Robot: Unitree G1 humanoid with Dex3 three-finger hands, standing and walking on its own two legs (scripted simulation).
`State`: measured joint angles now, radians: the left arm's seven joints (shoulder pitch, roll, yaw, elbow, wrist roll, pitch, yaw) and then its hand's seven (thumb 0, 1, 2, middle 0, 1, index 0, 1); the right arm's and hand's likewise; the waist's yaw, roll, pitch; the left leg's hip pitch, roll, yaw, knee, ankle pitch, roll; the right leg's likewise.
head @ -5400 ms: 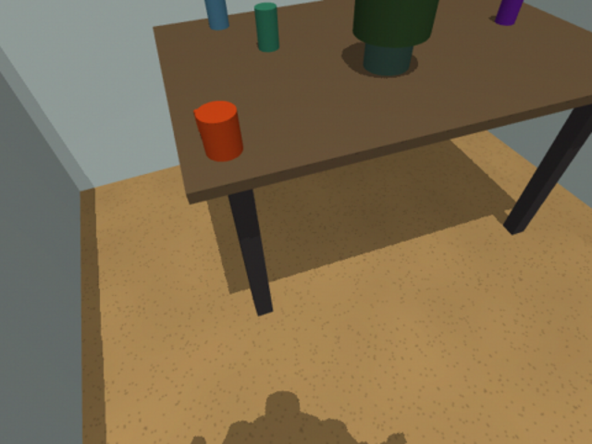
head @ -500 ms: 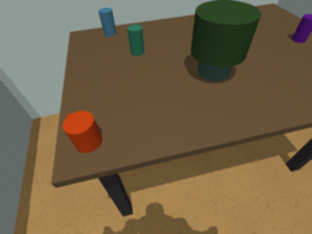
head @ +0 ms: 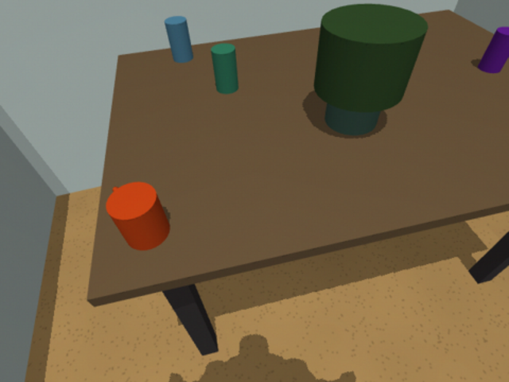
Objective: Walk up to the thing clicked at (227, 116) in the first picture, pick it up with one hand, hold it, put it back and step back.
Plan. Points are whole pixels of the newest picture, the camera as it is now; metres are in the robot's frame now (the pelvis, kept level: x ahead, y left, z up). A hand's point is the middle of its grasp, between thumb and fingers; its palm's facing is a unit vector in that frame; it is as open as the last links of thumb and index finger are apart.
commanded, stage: stand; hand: left
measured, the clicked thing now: (135, 212) +0.43 +0.26 +0.01
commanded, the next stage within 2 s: rise first in 0.42 s
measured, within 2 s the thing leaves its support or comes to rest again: neither
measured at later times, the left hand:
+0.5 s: hand out of the picture +0.07 +0.26 -0.16, palm faces -0.03 -0.94 -0.35, open 7.4 cm
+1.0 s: hand (105, 370) +0.17 +0.27 -0.07, palm faces +0.24 -0.90 -0.35, open 15.8 cm
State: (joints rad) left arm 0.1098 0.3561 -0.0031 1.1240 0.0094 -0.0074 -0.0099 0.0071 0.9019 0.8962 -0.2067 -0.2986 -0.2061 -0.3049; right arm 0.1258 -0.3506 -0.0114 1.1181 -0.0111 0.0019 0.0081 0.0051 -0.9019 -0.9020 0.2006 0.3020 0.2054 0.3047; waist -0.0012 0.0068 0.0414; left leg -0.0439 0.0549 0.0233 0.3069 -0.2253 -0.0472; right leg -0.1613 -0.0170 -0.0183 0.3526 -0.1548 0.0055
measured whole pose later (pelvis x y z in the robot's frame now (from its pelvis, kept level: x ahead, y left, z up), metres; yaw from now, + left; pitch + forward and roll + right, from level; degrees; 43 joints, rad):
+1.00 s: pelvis +0.01 +0.01 -0.01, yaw +1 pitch +1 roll +0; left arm 0.28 0.29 0.13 0.44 -0.04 -0.05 0.07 0.00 -0.19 0.13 -0.07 -0.06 -0.07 -0.07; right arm 0.18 -0.24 -0.11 0.72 0.04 -0.06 -0.07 0.00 0.14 -0.15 0.05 0.06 0.06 0.06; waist 0.03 0.03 0.00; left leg -0.16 0.03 0.01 0.42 -0.28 -0.03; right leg -0.25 -0.04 -0.03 0.43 -0.20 0.02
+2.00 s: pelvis -0.01 +0.01 +0.00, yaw +3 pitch -4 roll +0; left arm 0.43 0.35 0.32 -0.14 -0.04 -0.25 0.03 -0.01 -0.59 0.04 -0.06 -0.05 -0.06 -0.06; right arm 0.20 -0.23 -0.17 0.73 0.01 -0.12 -0.05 -0.01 0.50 -0.05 0.05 0.05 0.06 0.06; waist 0.07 0.06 0.06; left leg -0.06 0.03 -0.02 0.38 -0.25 -0.03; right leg -0.15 -0.05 -0.06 0.40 -0.18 0.02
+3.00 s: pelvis -0.01 +0.02 -0.01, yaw +3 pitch -1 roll +0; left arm -0.09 0.54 0.54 0.37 -0.24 -0.15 -0.36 -0.01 -0.56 0.06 -0.06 -0.04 -0.06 -0.05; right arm 0.19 -0.21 -0.07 0.71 0.04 -0.12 -0.09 -0.01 0.51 -0.06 0.05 0.05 0.06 0.06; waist 0.01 0.02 -0.03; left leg -0.17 0.02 -0.02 0.47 -0.28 -0.02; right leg -0.24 -0.06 -0.05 0.45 -0.19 0.03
